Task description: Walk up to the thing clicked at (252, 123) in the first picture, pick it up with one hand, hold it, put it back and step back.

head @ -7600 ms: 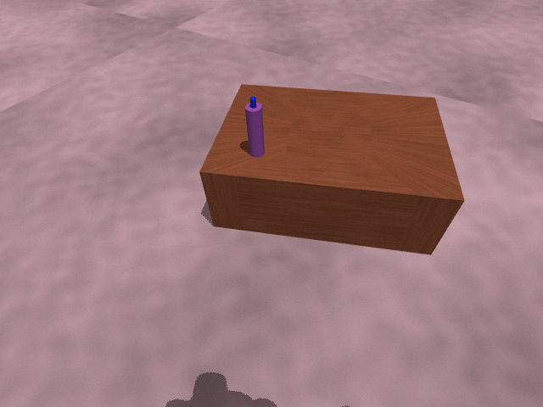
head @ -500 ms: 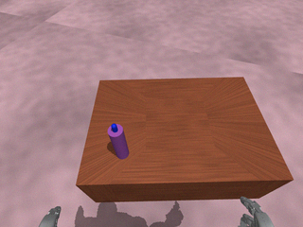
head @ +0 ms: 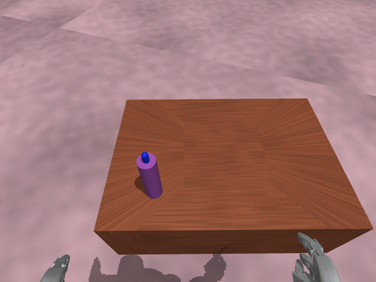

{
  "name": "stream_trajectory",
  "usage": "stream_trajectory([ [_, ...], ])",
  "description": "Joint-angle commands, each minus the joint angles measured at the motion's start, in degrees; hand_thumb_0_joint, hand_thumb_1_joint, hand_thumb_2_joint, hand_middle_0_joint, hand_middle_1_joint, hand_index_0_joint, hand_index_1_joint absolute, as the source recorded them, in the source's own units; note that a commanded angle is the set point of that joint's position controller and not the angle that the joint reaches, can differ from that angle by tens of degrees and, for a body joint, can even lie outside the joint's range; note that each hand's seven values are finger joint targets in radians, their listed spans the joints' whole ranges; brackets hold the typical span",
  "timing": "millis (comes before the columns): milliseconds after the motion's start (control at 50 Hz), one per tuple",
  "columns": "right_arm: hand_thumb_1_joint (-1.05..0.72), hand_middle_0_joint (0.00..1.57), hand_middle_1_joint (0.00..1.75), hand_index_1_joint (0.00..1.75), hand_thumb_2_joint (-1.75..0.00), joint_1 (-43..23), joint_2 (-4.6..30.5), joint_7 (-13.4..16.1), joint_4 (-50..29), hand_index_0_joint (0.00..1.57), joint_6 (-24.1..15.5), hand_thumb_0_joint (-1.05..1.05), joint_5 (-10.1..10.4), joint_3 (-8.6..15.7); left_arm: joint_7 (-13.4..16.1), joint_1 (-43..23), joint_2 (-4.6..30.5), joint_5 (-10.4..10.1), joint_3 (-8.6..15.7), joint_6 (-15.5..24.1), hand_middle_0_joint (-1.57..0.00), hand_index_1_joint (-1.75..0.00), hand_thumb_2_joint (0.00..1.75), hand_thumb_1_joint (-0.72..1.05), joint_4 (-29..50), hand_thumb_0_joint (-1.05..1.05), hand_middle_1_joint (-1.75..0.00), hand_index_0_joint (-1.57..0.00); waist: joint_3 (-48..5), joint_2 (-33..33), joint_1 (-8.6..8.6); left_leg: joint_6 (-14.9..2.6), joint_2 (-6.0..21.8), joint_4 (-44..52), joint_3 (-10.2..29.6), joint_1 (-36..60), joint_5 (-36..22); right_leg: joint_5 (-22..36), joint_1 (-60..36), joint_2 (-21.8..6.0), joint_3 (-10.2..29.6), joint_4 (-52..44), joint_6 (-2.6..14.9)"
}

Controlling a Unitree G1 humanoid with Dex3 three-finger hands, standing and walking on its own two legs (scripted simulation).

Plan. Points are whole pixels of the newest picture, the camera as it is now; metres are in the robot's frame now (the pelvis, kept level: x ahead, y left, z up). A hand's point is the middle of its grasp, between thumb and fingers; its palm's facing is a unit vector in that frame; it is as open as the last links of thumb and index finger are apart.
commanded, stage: go down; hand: left
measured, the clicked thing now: (150, 174) +0.51 +0.16 -0.24
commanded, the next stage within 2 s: approach in 1.92 s
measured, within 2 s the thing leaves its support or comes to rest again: neither
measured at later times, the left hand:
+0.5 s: hand (69, 267) +0.19 +0.28 -0.07, palm faces +0.15 -0.93 -0.32, open 17.6 cm
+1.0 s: hand (59, 198) +0.32 +0.33 -0.03, palm faces +0.14 -0.98 -0.15, open 17.7 cm
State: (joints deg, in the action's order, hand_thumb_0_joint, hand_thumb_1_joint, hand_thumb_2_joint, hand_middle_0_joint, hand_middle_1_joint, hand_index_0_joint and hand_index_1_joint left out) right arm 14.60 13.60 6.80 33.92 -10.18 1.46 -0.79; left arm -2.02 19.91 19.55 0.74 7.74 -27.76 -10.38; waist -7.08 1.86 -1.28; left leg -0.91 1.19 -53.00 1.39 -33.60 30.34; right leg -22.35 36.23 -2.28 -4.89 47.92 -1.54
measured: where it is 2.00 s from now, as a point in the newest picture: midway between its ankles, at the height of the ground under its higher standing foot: outside the picture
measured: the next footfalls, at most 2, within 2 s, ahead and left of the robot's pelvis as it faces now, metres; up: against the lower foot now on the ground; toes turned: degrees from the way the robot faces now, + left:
none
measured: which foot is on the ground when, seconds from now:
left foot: down 0.00-1.00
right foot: down 0.00-1.00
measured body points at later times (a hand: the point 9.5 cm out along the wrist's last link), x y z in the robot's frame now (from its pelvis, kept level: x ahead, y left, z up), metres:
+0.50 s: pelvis -0.03 -0.01 -0.01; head +0.01 +0.01 +0.44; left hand +0.18 +0.33 -0.05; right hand +0.13 -0.26 -0.08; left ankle -0.04 +0.10 -0.69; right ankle +0.01 -0.14 -0.69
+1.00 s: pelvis -0.04 +0.00 -0.02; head +0.06 +0.02 +0.42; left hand +0.31 +0.38 -0.02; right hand +0.01 -0.29 -0.11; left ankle -0.04 +0.10 -0.69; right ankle +0.01 -0.14 -0.69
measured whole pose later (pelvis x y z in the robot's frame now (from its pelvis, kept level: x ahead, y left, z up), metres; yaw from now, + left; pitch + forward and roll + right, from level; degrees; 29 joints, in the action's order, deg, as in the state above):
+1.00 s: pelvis -0.04 +0.00 -0.02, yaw -2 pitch +15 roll -2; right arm 22.3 17.2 6.2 41.2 -13.4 -0.6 -1.6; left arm -23.4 -25.3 38.1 -2.5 29.1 4.9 -59.3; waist -4.0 -0.7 -4.2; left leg -0.8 1.8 -59.3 0.3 -45.3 29.4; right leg -20.5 48.4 -1.7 -3.5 53.6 -0.9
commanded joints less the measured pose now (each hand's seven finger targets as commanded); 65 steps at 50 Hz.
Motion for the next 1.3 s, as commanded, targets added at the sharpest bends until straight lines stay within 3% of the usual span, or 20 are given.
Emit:
stream_trajectory([
  [0,-0.87,0.20,0.30,0.30,-0.89,-1.7,8.4,1.6,-8.0,0.20,-3.7,0.00,-0.1,3.5,0.5,1.5,10.6,0.2,5.3,0.6,-0.07,-0.04,0.05,-0.58,10.9,0.00,-0.04,-0.06,-9.3,3.0,-0.08,1.73,-0.6,7.3,2.6,0.9,-25.1,14.5,-8.1,2.1,0.2,-2.5,2.58],
  [100,-0.87,0.20,0.30,0.30,-0.89,-2.1,8.6,2.1,-8.8,0.20,-4.5,0.00,-0.1,3.5,0.3,0.9,10.8,-0.3,5.3,-0.1,-0.06,-0.04,0.06,-0.59,13.7,0.00,-0.03,-0.06,-8.8,3.5,-0.27,1.95,-0.3,6.7,3.3,0.4,-25.1,13.6,-6.3,2.2,0.0,-1.5,2.48],
  [200,-0.87,0.20,0.30,0.30,-0.89,-2.2,8.2,2.8,-9.4,0.20,-5.5,0.00,-0.1,3.1,0.5,1.6,11.4,-0.5,6.3,-0.5,-0.06,-0.04,0.06,-0.60,14.9,0.00,-0.03,-0.06,-7.9,2.6,0.09,1.29,-1.2,6.3,2.4,-2.1,-18.7,10.2,-5.7,1.9,0.2,-2.1,2.25],
  [280,-0.87,0.20,0.30,0.30,-0.89,-1.8,8.9,3.6,-7.9,0.20,-6.5,0.00,0.0,3.0,0.2,-7.2,13.7,-0.6,7.3,0.4,-0.07,-0.04,0.06,-0.61,14.9,0.00,-0.03,-0.06,-7.0,4.3,-1.42,1.47,-0.5,7.2,3.7,-1.9,-15.5,7.7,-3.5,2.0,0.6,-1.7,2.28],
  [360,-0.87,0.20,0.30,0.30,-0.89,-1.1,9.0,4.5,-6.2,0.20,-7.9,0.00,0.0,2.4,-0.5,-16.1,16.8,-1.4,9.8,2.7,-0.07,-0.05,0.07,-0.61,10.6,0.00,-0.03,-0.05,-8.2,4.0,-2.26,1.02,-1.0,6.6,3.0,-2.0,-13.3,6.5,-4.0,1.5,1.3,-2.3,2.16],
  [440,-0.88,0.20,0.30,0.30,-0.89,-0.8,10.1,5.1,-3.3,0.20,-9.1,0.00,0.1,2.0,-2.9,-27.3,21.5,-2.7,12.8,6.1,-0.07,-0.05,0.07,-0.61,2.6,0.00,-0.04,-0.05,-7.8,3.4,-2.91,0.38,-1.6,6.4,1.9,-2.4,-11.5,6.2,-4.3,1.3,1.8,-3.9,1.97],
  [500,-0.88,0.20,0.30,0.30,-0.89,0.0,10.3,5.0,-1.3,0.20,-9.7,0.00,0.0,1.9,-5.7,-33.6,24.6,-3.1,14.6,9.0,-0.08,-0.05,0.06,-0.61,-4.8,0.00,-0.03,-0.06,-8.4,4.3,-1.80,0.29,-1.9,7.2,1.4,-2.8,-10.7,5.5,-5.6,1.3,1.8,-4.4,2.11],
  [580,-0.88,0.20,0.30,0.30,-0.89,2.1,10.4,4.1,0.6,0.20,-9.8,0.00,-0.2,2.0,-10.2,-39.4,24.2,-3.6,14.4,12.4,-0.08,-0.04,0.03,-0.61,-15.8,0.00,-0.03,-0.07,-8.9,4.3,-2.19,0.50,-1.6,7.8,1.4,-1.4,-15.0,8.7,-6.2,1.8,1.5,-4.2,2.50],
  [700,-0.89,0.20,0.30,0.30,-0.89,6.2,12.0,2.1,1.4,0.20,-9.6,0.00,-0.8,3.0,-16.0,-46.8,30.3,-3.5,18.9,22.8,-0.09,-0.04,0.00,-0.61,-28.5,0.00,-0.03,-0.08,-10.3,3.7,-0.83,0.93,-0.8,6.2,1.4,-3.9,-19.1,10.6,-3.7,2.2,1.2,-1.7,3.17],
  [720,-0.89,0.20,0.30,0.30,-0.90,6.4,12.0,1.6,1.1,0.20,-9.4,0.00,-0.9,2.8,-16.7,-45.3,31.0,-3.6,20.1,24.2,-0.09,-0.04,0.00,-0.61,-32.8,0.00,-0.03,-0.08,-10.3,2.7,-0.62,0.89,-0.7,6.0,1.2,-4.8,-19.3,10.8,-4.0,2.2,1.2,-1.1,3.30],
  [760,-0.89,0.20,0.30,0.30,-0.90,7.9,12.7,1.1,0.8,0.20,-8.7,0.00,-1.1,3.4,-18.1,-51.5,33.8,-4.0,21.5,28.1,-0.09,-0.04,0.01,-0.61,-29.7,0.00,-0.04,-0.08,-15.7,6.2,-0.36,1.26,-0.7,5.5,0.9,-2.1,-21.9,12.7,-5.0,2.0,1.7,-0.2,3.59],
  [780,-0.89,0.20,0.30,0.30,-0.90,8.1,12.8,0.9,0.9,0.20,-8.2,0.00,-1.2,3.2,-18.8,-50.0,33.5,-3.8,21.6,29.1,-0.08,-0.04,0.01,-0.61,-35.3,0.00,-0.03,-0.08,-13.5,4.9,-0.92,1.37,-0.4,5.2,1.2,-3.4,-22.9,13.0,-3.4,2.2,1.5,0.3,3.72],
  [800,-0.89,0.20,0.30,0.30,-0.90,8.7,13.2,0.7,0.6,0.20,-7.9,0.00,-1.3,3.6,-19.3,-54.8,35.1,-4.3,22.2,31.0,-0.08,-0.04,0.01,-0.61,-30.8,0.00,-0.03,-0.08,-16.0,6.1,-0.56,1.30,-0.5,4.7,0.9,-2.5,-23.2,13.6,-4.2,2.1,1.9,0.4,3.68],
  [820,-0.90,0.20,0.30,0.30,-0.90,9.4,13.7,0.7,0.8,0.20,-7.4,0.00,-1.3,3.6,-19.5,-54.6,37.6,-4.2,24.3,32.1,-0.08,-0.03,0.01,-0.61,-33.7,0.00,-0.02,-0.07,-16.5,5.6,-0.63,1.25,-0.5,4.4,0.8,-2.4,-23.8,14.1,-4.2,2.1,2.1,0.6,3.65],
  [900,-0.88,0.20,0.30,0.30,-0.89,11.3,14.5,0.6,2.2,0.20,-5.8,0.00,-1.8,3.5,-21.4,-59.2,37.4,-4.7,24.3,36.3,-0.07,-0.03,0.03,-0.61,-38.9,0.00,-0.02,-0.06,-16.0,5.8,-2.23,1.33,0.1,3.3,1.2,-1.8,-24.7,13.5,0.4,2.2,2.1,1.5,3.89],
  [920,-0.88,0.20,0.30,0.30,-0.89,12.3,14.9,0.6,2.3,0.20,-5.6,0.00,-2.1,3.5,-21.7,-62.7,40.1,-4.8,25.6,37.6,-0.08,-0.03,0.03,-0.61,-36.4,0.00,-0.01,-0.06,-18.7,6.2,-1.95,1.26,0.0,2.8,1.1,-1.6,-25.4,14.1,-0.7,2.0,2.3,1.8,3.86],
  [1020,-0.87,0.20,0.30,0.30,-0.89,13.5,15.0,0.6,3.0,0.20,-4.0,0.00,-2.4,2.8,-23.1,-65.4,41.9,-4.5,25.9,39.9,-0.07,-0.03,0.05,-0.59,-43.6,0.00,-0.01,-0.05,-17.7,5.3,-2.95,0.76,-0.4,2.5,0.5,-4.9,-20.1,11.5,-0.1,1.9,2.8,1.3,3.72],
  [1060,-0.86,0.20,0.30,0.30,-0.89,13.9,15.5,0.4,3.6,0.20,-3.7,0.00,-2.5,2.5,-23.7,-68.8,43.5,-4.7,26.4,41.0,-0.07,-0.03,0.05,-0.60,-42.9,0.00,-0.02,-0.06,-18.8,8.6,-2.47,1.49,0.2,2.8,1.7,-2.7,-20.9,10.5,3.4,2.1,2.1,2.3,4.03],
  [1080,-0.87,0.20,0.30,0.30,-0.89,13.6,15.6,0.4,3.4,0.20,-3.4,0.00,-2.5,2.4,-24.0,-65.8,43.1,-4.6,26.4,40.8,-0.07,-0.03,0.05,-0.60,-48.3,0.00,-0.01,-0.05,-16.1,8.1,-2.69,1.56,0.4,2.9,2.1,-3.5,-20.3,9.6,5.1,2.2,1.8,2.2,4.06],
  [1280,-0.86,0.20,0.30,0.30,-0.89,14.7,16.2,-0.1,2.8,0.20,-2.0,0.00,-2.9,1.2,-25.8,-74.1,48.3,-5.1,27.9,43.8,-0.07,-0.04,0.08,-0.57,-49.8,0.00,-0.02,-0.05,-20.0,6.8,-3.97,0.70,-0.1,-0.6,0.8,-6.7,-21.1,11.5,4.4,2.0,2.6,2.9,3.86],
])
